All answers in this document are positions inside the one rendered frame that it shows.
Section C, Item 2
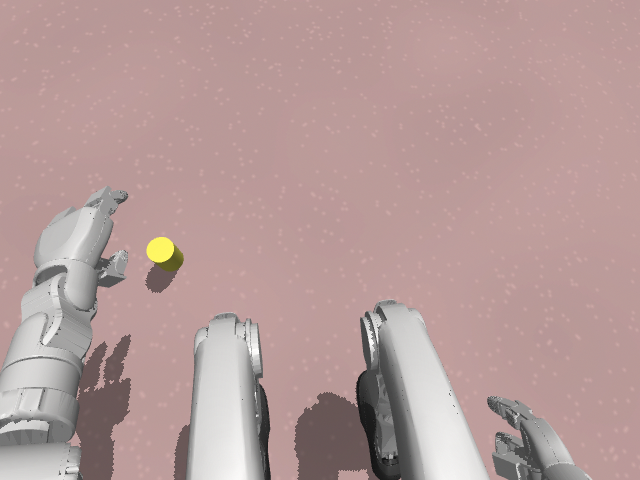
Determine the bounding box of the left robot arm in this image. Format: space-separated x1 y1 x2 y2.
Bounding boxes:
0 259 99 480

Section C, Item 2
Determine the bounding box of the right robot hand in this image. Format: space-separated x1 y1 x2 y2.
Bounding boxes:
487 396 575 480

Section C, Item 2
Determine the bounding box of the right robot foot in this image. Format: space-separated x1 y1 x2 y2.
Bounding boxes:
357 370 401 480

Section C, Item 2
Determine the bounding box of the tin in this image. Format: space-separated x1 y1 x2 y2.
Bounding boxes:
147 237 184 272

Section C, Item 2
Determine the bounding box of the right robot arm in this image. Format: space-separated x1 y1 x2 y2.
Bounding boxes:
541 463 592 480

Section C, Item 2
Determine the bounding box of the left robot hand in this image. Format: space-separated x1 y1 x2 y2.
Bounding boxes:
34 186 128 288

